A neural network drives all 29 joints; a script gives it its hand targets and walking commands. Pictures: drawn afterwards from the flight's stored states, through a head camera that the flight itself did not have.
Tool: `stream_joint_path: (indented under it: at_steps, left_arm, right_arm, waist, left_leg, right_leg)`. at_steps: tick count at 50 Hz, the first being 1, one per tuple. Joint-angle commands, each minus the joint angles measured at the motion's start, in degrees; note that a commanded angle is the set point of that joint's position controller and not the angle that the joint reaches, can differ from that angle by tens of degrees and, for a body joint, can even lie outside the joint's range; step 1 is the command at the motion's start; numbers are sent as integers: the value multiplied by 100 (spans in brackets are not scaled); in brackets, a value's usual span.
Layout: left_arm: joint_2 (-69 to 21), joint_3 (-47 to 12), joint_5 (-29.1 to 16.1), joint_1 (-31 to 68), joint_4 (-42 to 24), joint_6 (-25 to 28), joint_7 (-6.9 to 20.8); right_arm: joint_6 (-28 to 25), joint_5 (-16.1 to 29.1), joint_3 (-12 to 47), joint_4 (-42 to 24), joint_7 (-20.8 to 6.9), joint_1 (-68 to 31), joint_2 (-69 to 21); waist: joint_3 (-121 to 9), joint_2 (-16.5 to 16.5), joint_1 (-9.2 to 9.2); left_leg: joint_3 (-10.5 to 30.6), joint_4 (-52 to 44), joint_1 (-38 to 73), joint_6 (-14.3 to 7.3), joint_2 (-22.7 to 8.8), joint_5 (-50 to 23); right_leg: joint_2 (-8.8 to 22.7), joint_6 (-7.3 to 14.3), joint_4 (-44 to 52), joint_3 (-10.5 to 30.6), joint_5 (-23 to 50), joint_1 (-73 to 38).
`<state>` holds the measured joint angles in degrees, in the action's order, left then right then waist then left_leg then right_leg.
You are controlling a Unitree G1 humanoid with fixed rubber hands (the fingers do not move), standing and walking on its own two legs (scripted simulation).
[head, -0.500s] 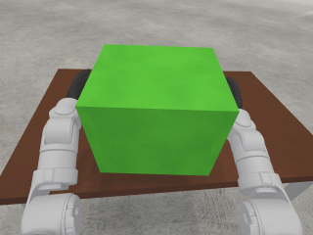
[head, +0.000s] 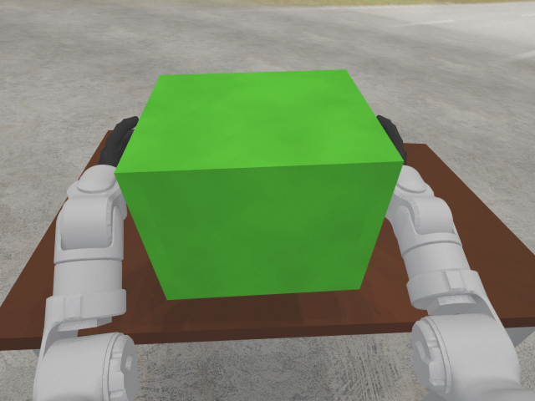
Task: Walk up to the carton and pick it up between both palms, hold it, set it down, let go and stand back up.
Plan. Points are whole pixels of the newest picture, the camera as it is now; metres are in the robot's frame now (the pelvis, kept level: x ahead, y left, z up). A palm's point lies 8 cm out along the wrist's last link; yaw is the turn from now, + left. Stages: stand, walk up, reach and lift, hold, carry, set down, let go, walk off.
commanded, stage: reach and lift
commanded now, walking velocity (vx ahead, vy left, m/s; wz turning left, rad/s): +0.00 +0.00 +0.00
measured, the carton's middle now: (259, 181) +0.39 +0.01 +0.19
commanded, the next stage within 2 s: hold in 1.04 s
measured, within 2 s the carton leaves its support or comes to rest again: neither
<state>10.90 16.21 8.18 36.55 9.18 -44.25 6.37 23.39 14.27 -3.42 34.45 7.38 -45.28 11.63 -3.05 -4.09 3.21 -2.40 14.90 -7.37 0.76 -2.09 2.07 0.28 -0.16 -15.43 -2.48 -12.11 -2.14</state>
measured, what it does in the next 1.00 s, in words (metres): stands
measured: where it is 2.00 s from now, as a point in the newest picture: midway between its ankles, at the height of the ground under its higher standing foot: outside the picture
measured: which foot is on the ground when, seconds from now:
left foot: down 0.00-1.00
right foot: down 0.00-1.00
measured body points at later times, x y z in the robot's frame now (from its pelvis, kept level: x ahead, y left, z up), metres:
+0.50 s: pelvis +0.01 +0.00 +0.00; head -0.05 +0.02 +0.45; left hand +0.38 +0.20 +0.24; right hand +0.40 -0.19 +0.27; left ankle +0.07 +0.13 -0.75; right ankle -0.03 -0.12 -0.75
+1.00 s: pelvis +0.00 +0.00 +0.00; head -0.07 +0.01 +0.45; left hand +0.38 +0.19 +0.27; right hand +0.39 -0.20 +0.29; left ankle +0.07 +0.13 -0.75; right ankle -0.03 -0.12 -0.75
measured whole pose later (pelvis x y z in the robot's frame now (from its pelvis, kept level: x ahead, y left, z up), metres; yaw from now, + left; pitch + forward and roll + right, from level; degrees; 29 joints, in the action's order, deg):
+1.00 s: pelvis +0.00 +0.00 +0.00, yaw -2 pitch -2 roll +0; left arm 10.0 18.4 6.8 43.0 9.7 -51.9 4.3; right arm 33.6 19.2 0.1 35.4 8.5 -54.0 17.5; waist -8.7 -0.4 2.1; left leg -4.4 15.0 -10.5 0.6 -3.3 2.4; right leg -0.6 0.1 -15.1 -0.3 -11.4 1.8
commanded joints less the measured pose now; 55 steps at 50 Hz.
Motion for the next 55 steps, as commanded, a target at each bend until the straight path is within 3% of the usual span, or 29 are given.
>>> stream_joint_path:
  at_steps: [1,2,5,10,13,16,18,19,20,21,24,27,28,31,34,37,42,47,49,50,51,53,54,55]
  left_arm:
    - [-2864,-2524,-922,4111,-1382,411,478]
    - [-2915,-2545,-946,4111,-1526,390,432]
    - [-2783,-2247,-900,3938,-1342,287,436]
    - [-2749,-2122,-879,4233,-1424,235,361]
    - [-2752,-2130,-941,4368,-1185,179,342]
    - [-2720,-2080,-950,4328,-1078,133,383]
    - [-2640,-2029,-898,4256,-934,85,429]
    - [-2689,-2026,-936,4301,-1095,78,468]
    - [-2677,-2057,-923,4263,-1119,51,507]
    - [-2651,-2033,-916,4131,-1140,21,549]
    - [-2453,-1988,-835,3884,-1266,-77,678]
    - [-2334,-1965,-842,4091,-1398,-134,786]
    - [-2399,-2088,-904,4239,-1609,-128,791]
    - [-2490,-2249,-1048,4422,-2098,-99,691]
    - [-2492,-2239,-1072,4304,-2253,-185,608]
    - [-2350,-1968,-1006,4290,-1818,-276,621]
    - [-2449,-2052,-1172,4650,-1597,-217,573]
    - [-2506,-2055,-1171,4869,-925,-247,502]
    - [-2498,-1981,-1141,4939,-779,-234,539]
    - [-2433,-1811,-1068,4778,-495,-269,595]
    - [-2417,-1731,-979,4789,-332,-288,651]
    - [-2385,-1701,-985,4975,-571,-277,701]
    - [-2307,-1602,-898,4918,-370,-319,729]
    - [-2328,-1658,-987,5073,-541,-305,755]
  right_arm:
    - [-203,704,1596,-1799,-973,-4210,-2676]
    - [-223,753,1625,-1914,-998,-4290,-2687]
    - [-147,813,1761,-1934,-982,-4395,-2731]
    - [-102,959,1780,-1926,-1057,-4742,-2678]
    - [-41,903,1695,-1622,-1120,-4837,-2699]
    - [22,1019,1798,-1696,-1064,-4968,-2770]
    - [165,1006,1654,-1346,-1008,-4710,-2623]
    - [176,1085,1713,-1470,-981,-4732,-2667]
    - [227,1073,1671,-1434,-940,-4611,-2604]
    - [230,1113,1768,-1649,-884,-4657,-2585]
    - [435,1288,1840,-1664,-693,-4221,-2519]
    - [596,1362,1824,-1682,-617,-4236,-2518]
    - [586,1393,1783,-1848,-627,-4301,-2547]
    - [598,1540,1851,-2179,-685,-4332,-2552]
    - [655,1623,1938,-2529,-704,-4407,-2398]
    - [731,1549,1903,-2357,-724,-4614,-2443]
    - [682,1536,1967,-2472,-736,-5147,-2669]
    - [763,1377,1614,-1690,-858,-5278,-2507]
    - [804,1381,1563,-1401,-847,-5212,-2562]
    - [832,1357,1583,-1341,-829,-5312,-2570]
    - [872,1378,1535,-1113,-811,-5279,-2488]
    - [883,1460,1525,-1060,-800,-5309,-2476]
    - [950,1471,1434,-771,-791,-5194,-2389]
    - [902,1526,1535,-967,-789,-5349,-2427]
  waist:
    - [-2551,822,132]
    - [-2653,926,61]
    - [-2674,452,-50]
    - [-2800,461,-259]
    - [-2515,392,-241]
    - [-2718,318,-251]
    - [-2401,415,-98]
    - [-2591,400,-95]
    - [-2536,426,28]
    - [-2672,342,-22]
    - [-2454,477,120]
    - [-2198,433,153]
    - [-2309,598,169]
    - [-2610,873,109]
    - [-2910,884,40]
    - [-2628,491,-67]
    - [-2954,287,-177]
    - [-2650,384,-89]
    - [-2518,415,-76]
    - [-2389,177,-123]
    - [-2332,232,-85]
    - [-2596,324,-65]
    - [-2289,354,-40]
    - [-2574,358,-48]
  left_leg:
    - [174,217,2222,21,136,-602]
    - [183,244,2235,31,118,-772]
    - [114,283,2231,-129,176,-834]
    - [86,266,2187,-164,142,-704]
    - [55,173,1940,-227,141,-337]
    - [40,277,1955,-276,205,-558]
    - [64,272,1960,-194,201,-660]
    - [66,292,1993,-200,229,-732]
    - [65,313,2055,-159,235,-818]
    - [64,383,2118,-167,260,-1061]
    - [88,473,2096,-70,325,-1473]
    - [69,370,1841,-59,344,-1198]
    - [78,389,1864,-5,330,-1239]
    - [119,522,2042,99,283,-1659]
    - [125,618,2287,139,254,-1968]
    - [51,483,2002,-46,277,-1425]
    - [48,374,1764,-192,279,-799]
    - [88,152,1632,-235,166,-93]
    - [75,169,1542,-243,211,-161]
    - [48,152,1522,-329,240,-143]
    - [62,127,1525,-317,242,-120]
    - [62,174,1557,-257,243,-276]
    - [57,149,1515,-238,237,-337]
    - [50,210,1569,-230,246,-473]
  right_leg:
    - [-247,-101,359,-20,600,1488]
    - [-279,-81,337,-46,636,1465]
    - [-288,-149,370,30,911,1286]
    - [-341,-89,406,24,544,1482]
    - [-292,-61,464,75,278,1663]
    - [-262,-123,424,151,784,1456]
    - [-271,-129,437,175,980,1417]
    - [-266,-157,428,181,1107,1299]
    - [-272,-168,425,184,1301,1247]
    - [-286,-217,390,195,1651,1125]
    - [-272,-303,303,242,2358,806]
    - [-258,-303,313,263,2098,795]
    - [-260,-279,298,244,2016,823]
    - [-320,-208,274,200,1908,1006]
    - [-387,-200,242,171,2086,1018]
    - [-349,-214,319,200,1810,1102]
    - [-317,-223,353,258,1337,1164]
    - [-273,-95,471,282,596,1607]
    - [-256,-114,469,324,733,1518]
    - [-246,-150,532,356,768,1470]
    - [-236,-153,534,370,776,1452]
    - [-239,-170,460,367,923,1255]
    - [-241,-152,488,375,951,1305]
    - [-235,-181,451,388,1069,1225]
